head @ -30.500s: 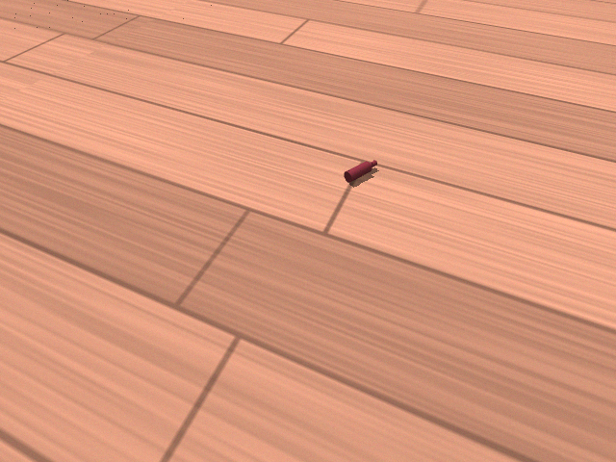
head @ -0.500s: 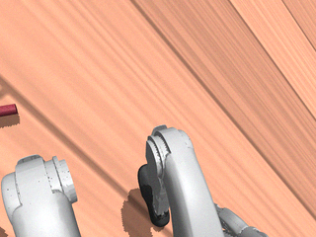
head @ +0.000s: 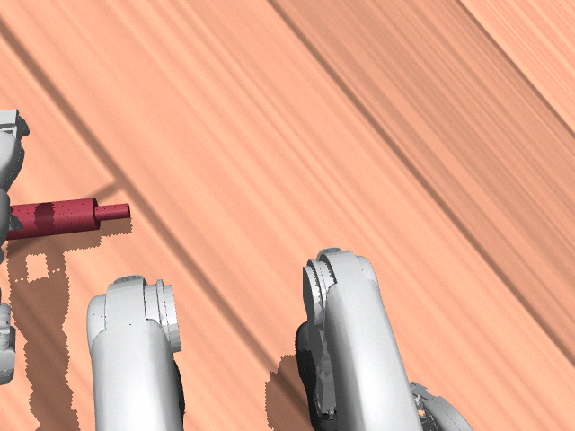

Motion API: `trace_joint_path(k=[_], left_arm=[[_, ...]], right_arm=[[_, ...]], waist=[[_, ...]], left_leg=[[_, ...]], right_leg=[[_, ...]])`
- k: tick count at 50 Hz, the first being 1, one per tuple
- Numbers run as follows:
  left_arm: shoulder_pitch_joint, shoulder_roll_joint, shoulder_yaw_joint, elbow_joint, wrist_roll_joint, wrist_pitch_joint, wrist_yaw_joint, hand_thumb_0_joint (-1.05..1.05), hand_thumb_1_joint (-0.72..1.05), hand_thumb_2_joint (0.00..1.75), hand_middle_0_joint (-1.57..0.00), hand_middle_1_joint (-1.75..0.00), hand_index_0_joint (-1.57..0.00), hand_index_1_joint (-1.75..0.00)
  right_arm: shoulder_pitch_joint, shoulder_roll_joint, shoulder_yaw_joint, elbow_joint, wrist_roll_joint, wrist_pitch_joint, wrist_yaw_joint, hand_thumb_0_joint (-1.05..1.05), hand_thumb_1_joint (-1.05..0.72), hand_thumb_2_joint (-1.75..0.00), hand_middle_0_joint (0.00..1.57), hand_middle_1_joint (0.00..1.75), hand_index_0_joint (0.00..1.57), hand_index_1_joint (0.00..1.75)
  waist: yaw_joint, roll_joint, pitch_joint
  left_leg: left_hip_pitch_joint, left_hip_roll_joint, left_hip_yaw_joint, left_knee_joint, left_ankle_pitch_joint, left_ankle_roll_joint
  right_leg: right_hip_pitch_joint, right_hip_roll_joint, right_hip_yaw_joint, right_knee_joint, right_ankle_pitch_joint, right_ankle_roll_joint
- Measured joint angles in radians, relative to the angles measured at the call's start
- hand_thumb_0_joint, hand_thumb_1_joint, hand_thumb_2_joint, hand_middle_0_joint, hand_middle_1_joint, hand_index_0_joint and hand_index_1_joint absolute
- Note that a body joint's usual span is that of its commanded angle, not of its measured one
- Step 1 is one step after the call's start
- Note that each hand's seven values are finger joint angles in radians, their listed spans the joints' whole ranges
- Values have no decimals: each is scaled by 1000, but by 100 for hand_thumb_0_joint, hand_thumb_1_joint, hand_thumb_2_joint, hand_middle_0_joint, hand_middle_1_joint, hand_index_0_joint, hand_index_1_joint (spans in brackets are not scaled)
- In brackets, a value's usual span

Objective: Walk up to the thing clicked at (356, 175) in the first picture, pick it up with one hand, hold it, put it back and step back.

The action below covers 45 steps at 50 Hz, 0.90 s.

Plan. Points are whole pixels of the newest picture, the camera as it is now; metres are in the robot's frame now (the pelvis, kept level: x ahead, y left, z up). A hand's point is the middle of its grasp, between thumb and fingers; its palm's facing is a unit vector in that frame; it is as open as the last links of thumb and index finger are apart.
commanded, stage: withdraw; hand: left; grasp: from above
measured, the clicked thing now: (70, 216) +0.44 +0.31 -0.29
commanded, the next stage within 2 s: home in 0.48 s
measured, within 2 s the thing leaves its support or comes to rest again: neither
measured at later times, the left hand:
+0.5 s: hand (8, 221) +0.40 +0.33 -0.15, palm faces -0.46 -0.09 -0.88, open 13.5 cm
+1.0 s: hand out of the picture +0.36 +0.31 -0.02, palm faces -0.33 -0.41 -0.85, open 10.5 cm
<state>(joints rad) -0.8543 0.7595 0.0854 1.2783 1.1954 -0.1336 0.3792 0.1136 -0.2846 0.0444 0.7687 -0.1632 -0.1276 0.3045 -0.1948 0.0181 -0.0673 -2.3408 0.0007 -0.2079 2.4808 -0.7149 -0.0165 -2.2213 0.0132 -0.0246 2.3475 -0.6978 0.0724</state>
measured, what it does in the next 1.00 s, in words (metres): rises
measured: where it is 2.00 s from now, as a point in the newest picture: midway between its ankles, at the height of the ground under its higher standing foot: (249, 419)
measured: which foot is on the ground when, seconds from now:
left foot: down 0.00-1.00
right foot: down 0.00-1.00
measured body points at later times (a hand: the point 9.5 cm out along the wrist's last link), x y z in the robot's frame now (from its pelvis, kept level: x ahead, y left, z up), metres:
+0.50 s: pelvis -0.02 -0.01 +0.01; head +0.19 +0.08 +0.39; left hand +0.41 +0.33 -0.09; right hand +0.06 -0.30 -0.08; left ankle +0.06 +0.13 -0.28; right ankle +0.11 -0.15 -0.28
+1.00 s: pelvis -0.01 -0.01 +0.10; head +0.19 +0.05 +0.50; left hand +0.38 +0.33 +0.03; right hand +0.12 -0.26 -0.03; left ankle +0.06 +0.13 -0.28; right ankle +0.10 -0.15 -0.28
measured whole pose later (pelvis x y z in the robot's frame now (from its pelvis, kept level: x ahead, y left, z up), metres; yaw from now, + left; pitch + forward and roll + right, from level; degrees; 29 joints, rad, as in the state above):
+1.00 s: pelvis -0.01 -0.01 +0.10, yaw +4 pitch +35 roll -8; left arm -0.50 0.58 0.10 0.77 0.78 -0.03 0.09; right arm 0.16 -0.25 -0.02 0.67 -0.04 0.00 0.14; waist -0.10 0.06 -0.17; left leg -2.07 0.03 -0.13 2.14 -0.68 -0.02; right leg -2.00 -0.02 0.00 2.05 -0.67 0.08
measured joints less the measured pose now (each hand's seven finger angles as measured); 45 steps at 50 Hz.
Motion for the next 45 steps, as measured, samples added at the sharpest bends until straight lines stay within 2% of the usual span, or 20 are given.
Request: trace_joint_path(k=[3,7,11,14,19,24,28,30,33,37,41,45], left_arm=[[-10,-29,-22,-24,-12,-1,-75,0,-48,98,-10,-100,-11,-100],[-34,-38,-30,4,-18,-29,-146,0,-47,97,-11,-99,-12,-99],[-36,-17,-21,33,-13,-81,-183,0,-46,97,-13,-97,-13,-98],[-29,6,-15,53,1,-129,-185,0,-45,96,-14,-96,-15,-97],[-33,42,-16,108,49,-206,-130,0,-43,94,-15,-95,-16,-95],[-56,74,14,176,115,-258,-32,0,-42,93,-16,-94,-17,-94],[-65,86,59,179,165,-251,52,0,-41,92,-16,-94,-17,-94],[-67,82,76,167,169,-223,85,0,-40,92,-16,-94,-18,-93],[-71,65,85,147,144,-160,107,0,-38,91,-18,-91,-20,-90],[-37,20,87,64,71,-79,61,0,-30,89,-21,-83,-21,-83],[39,-48,70,-72,-54,-12,-41,0,-19,85,-22,-70,-22,-70],[174,-114,41,-271,-213,45,-162,0,0,81,-22,-56,-21,-56]], right_arm=[[-1,1,-12,-25,25,36,-19,0,-91,-90,20,30,20,30],[-1,-6,-9,-58,46,69,-55,0,-91,-90,20,30,20,30],[-1,-17,1,-77,52,88,-97,0,-91,-90,20,30,20,30],[5,-27,10,-78,48,98,-124,0,-91,-90,20,29,20,30],[19,-41,26,-61,28,103,-152,0,-91,-90,20,29,20,30],[28,-43,38,-40,-2,93,-165,0,-90,-89,20,29,20,30],[33,-28,34,-20,-24,79,-167,0,-90,-89,20,29,20,30],[38,-17,24,-10,-28,73,-164,0,-90,-89,20,29,20,30],[43,1,7,-1,-24,65,-155,0,-90,-89,20,29,20,30],[52,22,-17,-5,0,62,-140,0,-89,-89,20,29,20,30],[64,36,-39,-20,42,78,-131,0,-89,-89,20,29,20,30],[68,40,-51,-48,88,107,-136,0,-90,-89,20,29,20,30]], waist=[[16,17,-17],[17,26,-29],[7,20,-15],[1,6,-2],[-7,-23,21],[-22,-46,49],[-37,-54,57],[-43,-52,50],[-47,-40,33],[-34,-5,3],[4,29,-29],[46,49,-67]], left_leg=[[38,4,20,-57,17,1],[79,6,34,-117,43,-1],[104,5,38,-150,66,-1],[107,4,38,-156,79,-4],[82,-2,30,-132,92,-15],[38,-11,15,-81,94,-23],[3,-19,8,-42,89,-24],[-13,-21,10,-29,84,-22],[-27,-21,16,-24,76,-17],[-18,-15,29,-51,61,-7],[41,-3,46,-117,43,1],[135,10,60,-210,30,4]], right_leg=[[28,-8,10,-43,12,1],[58,-14,15,-88,33,3],[77,-17,15,-112,53,3],[75,-16,15,-114,66,-1],[49,-13,12,-89,77,-9],[14,-9,7,-45,76,-12],[-13,-7,7,-12,67,-12],[-26,-7,9,1,61,-14],[-37,-9,15,6,50,-14],[-27,-14,20,-20,36,-12],[25,-21,25,-83,24,-1],[108,-27,25,-173,20,12]])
